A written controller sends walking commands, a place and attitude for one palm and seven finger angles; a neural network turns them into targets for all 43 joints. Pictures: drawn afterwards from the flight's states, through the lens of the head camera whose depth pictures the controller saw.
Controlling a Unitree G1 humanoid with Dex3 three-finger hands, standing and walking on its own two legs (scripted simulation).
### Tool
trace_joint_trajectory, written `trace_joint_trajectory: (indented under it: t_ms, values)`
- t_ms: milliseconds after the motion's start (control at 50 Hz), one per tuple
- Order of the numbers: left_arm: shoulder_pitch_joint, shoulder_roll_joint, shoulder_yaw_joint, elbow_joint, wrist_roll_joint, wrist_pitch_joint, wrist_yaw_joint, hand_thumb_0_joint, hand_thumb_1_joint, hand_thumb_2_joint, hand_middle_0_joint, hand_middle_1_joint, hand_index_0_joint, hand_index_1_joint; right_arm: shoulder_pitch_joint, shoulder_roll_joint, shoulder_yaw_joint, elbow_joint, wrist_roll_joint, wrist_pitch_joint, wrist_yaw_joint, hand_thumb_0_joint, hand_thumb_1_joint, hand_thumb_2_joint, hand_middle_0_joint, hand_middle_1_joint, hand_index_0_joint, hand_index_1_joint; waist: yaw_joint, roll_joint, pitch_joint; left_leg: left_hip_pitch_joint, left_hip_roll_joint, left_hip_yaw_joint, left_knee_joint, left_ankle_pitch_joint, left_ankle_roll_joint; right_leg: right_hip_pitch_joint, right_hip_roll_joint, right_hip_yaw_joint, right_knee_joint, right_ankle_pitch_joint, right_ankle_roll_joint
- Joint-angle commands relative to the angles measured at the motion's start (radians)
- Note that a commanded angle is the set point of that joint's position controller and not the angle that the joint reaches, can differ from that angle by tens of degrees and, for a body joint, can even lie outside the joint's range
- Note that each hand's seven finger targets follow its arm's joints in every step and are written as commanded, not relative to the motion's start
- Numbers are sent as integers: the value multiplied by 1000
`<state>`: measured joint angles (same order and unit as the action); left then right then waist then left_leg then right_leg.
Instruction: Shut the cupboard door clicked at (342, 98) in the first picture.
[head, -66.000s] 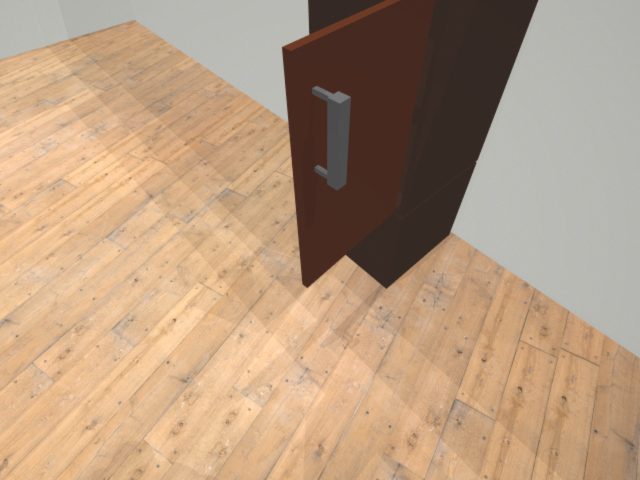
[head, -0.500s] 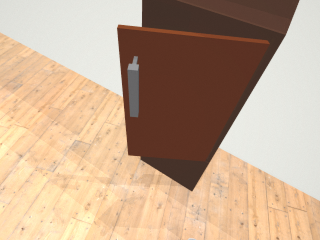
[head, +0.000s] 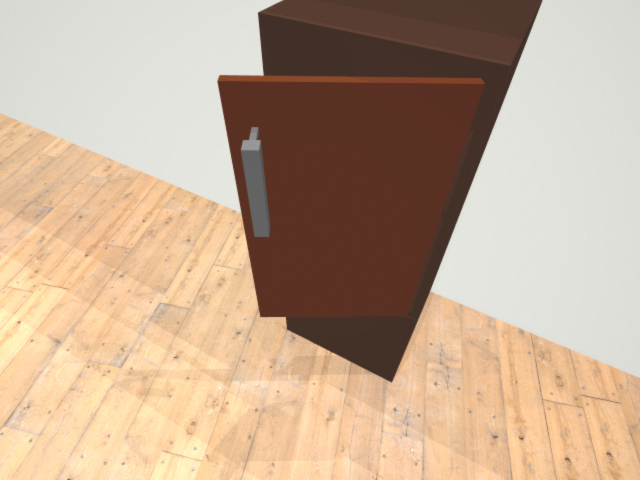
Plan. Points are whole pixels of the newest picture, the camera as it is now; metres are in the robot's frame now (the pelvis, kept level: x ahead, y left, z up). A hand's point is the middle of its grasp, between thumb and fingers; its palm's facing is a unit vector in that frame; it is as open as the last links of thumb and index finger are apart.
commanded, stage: come to a stop and stand still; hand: left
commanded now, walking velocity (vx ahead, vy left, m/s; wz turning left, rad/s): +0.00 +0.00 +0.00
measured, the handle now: (258, 184) +0.52 +0.13 +0.09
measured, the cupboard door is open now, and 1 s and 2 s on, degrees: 29 29 29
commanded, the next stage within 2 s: look again from close up in 0.26 s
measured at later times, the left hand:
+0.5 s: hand out of the picture -0.02 +0.17 -0.18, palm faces +0.01 -0.99 -0.17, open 7.4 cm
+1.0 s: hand out of the picture +0.04 +0.21 -0.19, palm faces +0.00 -0.98 -0.21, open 7.4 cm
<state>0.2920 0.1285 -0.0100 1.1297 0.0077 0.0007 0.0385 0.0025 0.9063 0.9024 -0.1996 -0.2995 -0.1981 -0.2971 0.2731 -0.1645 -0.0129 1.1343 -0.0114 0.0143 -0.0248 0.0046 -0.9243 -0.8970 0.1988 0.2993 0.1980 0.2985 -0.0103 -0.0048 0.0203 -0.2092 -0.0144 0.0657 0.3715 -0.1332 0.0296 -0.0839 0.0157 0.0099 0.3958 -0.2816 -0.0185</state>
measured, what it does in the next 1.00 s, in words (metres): stands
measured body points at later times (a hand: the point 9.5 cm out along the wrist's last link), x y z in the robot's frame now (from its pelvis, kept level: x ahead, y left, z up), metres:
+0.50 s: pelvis +0.00 +0.01 -0.01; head +0.02 +0.01 +0.44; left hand -0.02 +0.22 -0.17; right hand -0.02 -0.19 -0.17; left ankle +0.05 +0.10 -0.74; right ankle -0.04 -0.11 -0.74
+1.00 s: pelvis +0.03 +0.03 -0.01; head +0.04 +0.04 +0.44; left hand +0.04 +0.26 -0.17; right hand +0.08 -0.22 -0.15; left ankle +0.04 +0.10 -0.74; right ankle -0.04 -0.11 -0.74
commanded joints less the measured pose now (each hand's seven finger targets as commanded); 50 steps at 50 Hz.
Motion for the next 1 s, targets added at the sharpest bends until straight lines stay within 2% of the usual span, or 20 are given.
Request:
trace_joint_trajectory:
  t_ms: [0, 80, 120, 320, 340, 360, 380, 400, 420, 440, 460, 480, 520, 560, 640, 780, 840, 920, 940, 980]
  values:
    - [49, 98, 22, -24, 3, -2, 2, 0, 900, 900, -200, -300, -200, -300, 65, -80, -8, -13, 0, -4, -3, 0, -900, -900, 200, 300, 200, 300, -8, -5, 147, 32, 92, -116, -74, -127, -17, -224, -117, 119, -162, -122, -27]
    - [72, 93, 23, -15, 2, -2, 1, 0, 900, 900, -200, -300, -200, -300, 95, -64, -6, -5, -1, -4, -7, 0, -900, -900, 200, 300, 200, 300, -1, 12, 143, 12, 92, -114, -71, -148, -16, -214, -113, 116, -164, -137, -28]
    - [73, 87, 24, -14, -1, -5, 0, 0, 900, 900, -200, -300, -200, -300, 108, -58, -6, -1, -3, -9, -9, 0, -900, -900, 200, 300, 200, 300, -2, 12, 113, 16, 92, -114, -65, -121, -19, -194, -116, 120, -153, -106, -31]
    - [100, 54, 23, 3, -3, -10, 3, 0, 900, 900, -200, -300, -200, -300, 139, -46, -5, 8, 1, -23, -18, 0, -900, -900, 200, 300, 200, 300, 3, 0, 72, 23, 111, -135, -71, -70, -9, -146, -103, 92, -107, 9, -29]
    - [157, 93, 5, -1, 25, -54, 36, 0, 900, 900, -200, -300, -200, -300, -12, -65, 8, -71, 2, -52, 2, 0, -900, -900, 200, 300, 200, 300, 54, 47, 94, -45, 102, -91, 180, 72, -29, -167, -154, 141, -101, 376, -20]
    - [103, 143, 17, -48, 12, -59, 31, 0, 900, 900, -200, -300, -200, -300, 77, -23, 5, -94, 2, -40, 10, 0, -900, -900, 200, 300, 200, 300, -32, 16, 22, -28, 79, -93, 160, -118, -23, -173, -189, 159, -102, 144, -47]
    - [71, 142, 22, -65, 12, -62, 23, 0, 900, 900, -200, -300, -200, -300, 76, -22, 6, -83, -9, -37, 13, 0, -900, -900, 200, 300, 200, 300, -19, 60, 33, -12, 71, -96, 145, -88, -26, -195, -183, 140, -91, 96, -60]
    - [68, 125, 17, -64, 8, -62, 21, 0, 900, 900, -200, -300, -200, -300, 106, -35, 4, -81, -8, -36, 12, 0, -900, -900, 200, 300, 200, 300, -33, 38, 16, -10, 81, -101, 137, -75, -18, -196, -146, 116, -73, -13, -60]
    - [76, 106, 16, -70, 7, -59, 20, 0, 900, 900, -200, -300, -200, -300, 121, -45, 2, -88, -9, -38, 11, 0, -900, -900, 200, 300, 200, 300, -32, 34, 6, -19, 85, -110, 132, -65, -10, -200, -124, 102, -49, -38, -59]
    - [83, 96, 13, -71, 6, -56, 19, 0, 900, 900, -200, -300, -200, -300, 117, -48, 1, -94, -8, -42, 9, 0, -900, -900, 200, 300, 200, 300, -27, 44, 0, -19, 90, -122, 119, -49, -2, -200, -108, 96, -22, -23, -59]
    - [86, 89, 12, -72, 6, -53, 18, 0, 900, 900, -200, -300, -200, -300, 117, -54, 0, -99, -7, -44, 7, 0, -900, -900, 200, 300, 200, 300, -23, 20, -3, -27, 100, -134, 102, -45, 6, -189, -94, 80, 2, -11, -54]
    - [95, 83, 12, -76, 9, -50, 19, 0, 900, 900, -200, -300, -200, -300, 113, -60, 0, -104, -9, -48, 5, 0, -900, -900, 200, 300, 200, 300, -12, 50, 10, -48, 107, -143, 88, -41, 15, -180, -87, 65, 20, 2, -51]
    - [105, 81, 13, -81, 10, -40, 18, 0, 900, 900, -200, -300, -200, -300, 86, -75, -3, -118, -8, -45, 4, 0, -900, -900, 200, 300, 200, 300, -1, 26, 42, -79, 115, -163, 54, -92, 24, -193, -73, 60, 41, -33, -44]
    - [106, 82, 11, -85, 12, -35, 16, 0, 900, 900, -200, -300, -200, -300, 75, -86, -4, -118, -5, -46, 4, 0, -900, -900, 200, 300, 200, 300, 3, -25, 69, -91, 119, -175, 24, -122, 29, -201, -70, 55, 44, -42, -37]
    - [110, 105, 17, -97, 12, -33, 16, 0, 900, 900, -200, -300, -200, -300, 51, -108, -6, -122, -5, -53, 3, 0, -900, -900, 200, 300, 200, 300, 14, -29, 51, -53, 126, -174, 14, -41, 39, -187, -75, 55, 49, 13, -28]
    - [88, 161, 23, -111, 12, -35, 15, 0, 900, 900, -200, -300, -200, -300, 10, -138, -9, -122, -1, -64, -2, 0, -900, -900, 200, 300, 200, 300, 17, -21, -29, 34, 123, -131, 63, 187, 41, -130, -97, 62, 42, 163, -17]
    - [75, 176, 24, -115, 10, -28, 12, 0, 900, 900, -200, -300, -200, -300, -17, -154, -11, -121, -1, -61, -2, 0, -900, -900, 200, 300, 200, 300, 16, 11, -22, 46, 124, -130, 51, 160, 38, -139, -97, 65, 34, 138, -15]
    - [61, 198, 24, -114, 12, -27, 8, 0, 900, 900, -200, -300, -200, -300, -47, -169, -12, -120, 1, -60, -2, 0, -900, -900, 200, 300, 200, 300, 17, 22, -24, 55, 123, -129, 49, 168, 37, -131, -104, 71, 20, 159, -14]
    - [71, 166, 17, -103, 10, -23, 8, 0, 900, 900, -200, -300, -200, -300, -39, -137, -5, -112, 0, -58, -1, 0, -900, -900, 200, 300, 200, 300, 14, 16, -30, 58, 128, -133, 44, 147, 34, -128, -101, 56, 19, 136, -6]
    - [90, 145, 11, -89, 13, -17, 7, 0, 900, 900, -200, -300, -200, -300, -31, -123, -1, -101, -1, -52, -2, 0, -900, -900, 200, 300, 200, 300, 14, 1, -25, 52, 141, -149, 35, 115, 41, -120, -91, 28, 24, 100, 2]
